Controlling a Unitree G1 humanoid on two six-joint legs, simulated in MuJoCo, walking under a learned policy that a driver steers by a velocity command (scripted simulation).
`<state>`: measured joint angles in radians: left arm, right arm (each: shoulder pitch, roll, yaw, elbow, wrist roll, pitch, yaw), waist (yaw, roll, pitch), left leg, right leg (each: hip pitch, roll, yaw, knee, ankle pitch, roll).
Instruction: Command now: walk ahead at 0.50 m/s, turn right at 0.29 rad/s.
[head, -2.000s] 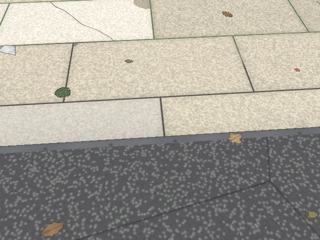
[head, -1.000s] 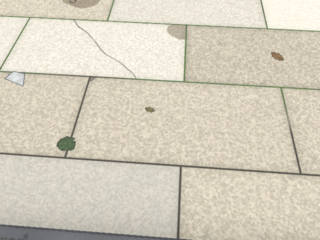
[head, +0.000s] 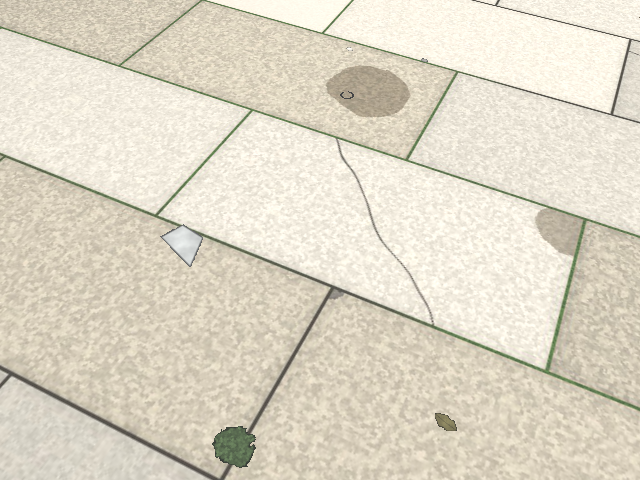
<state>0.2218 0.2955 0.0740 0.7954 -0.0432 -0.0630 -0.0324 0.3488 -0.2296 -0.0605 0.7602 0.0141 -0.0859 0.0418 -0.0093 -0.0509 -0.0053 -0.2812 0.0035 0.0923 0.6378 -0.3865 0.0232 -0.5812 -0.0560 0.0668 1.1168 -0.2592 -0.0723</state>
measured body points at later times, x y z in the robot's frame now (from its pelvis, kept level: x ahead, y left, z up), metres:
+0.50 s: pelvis +0.29 -0.04 -0.13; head +0.33 -0.04 +0.32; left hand +0.43 +0.19 -0.26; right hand +0.39 -0.32 -0.22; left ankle +0.43 +0.12 -0.80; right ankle +0.27 -0.10 -0.86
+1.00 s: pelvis +0.52 -0.07 -0.12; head +0.55 -0.08 +0.33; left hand +0.82 +0.04 -0.21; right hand +0.39 -0.32 -0.23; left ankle +0.54 +0.06 -0.86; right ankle +0.54 -0.28 -0.79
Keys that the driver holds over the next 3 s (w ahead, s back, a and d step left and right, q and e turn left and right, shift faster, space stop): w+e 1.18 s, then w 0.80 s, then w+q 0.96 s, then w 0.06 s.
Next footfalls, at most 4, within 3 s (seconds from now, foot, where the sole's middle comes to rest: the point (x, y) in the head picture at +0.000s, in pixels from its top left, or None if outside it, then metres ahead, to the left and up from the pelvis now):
0.28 right None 0.31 -0.10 -0.90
0.66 left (301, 466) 0.58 0.04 -0.90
1.18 right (461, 445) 0.63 -0.33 -0.90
1.72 left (471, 311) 1.01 -0.42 -0.90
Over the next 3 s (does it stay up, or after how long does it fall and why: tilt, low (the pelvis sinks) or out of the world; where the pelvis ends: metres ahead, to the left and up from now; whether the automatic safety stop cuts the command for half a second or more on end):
stays up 1.34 -0.75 -0.12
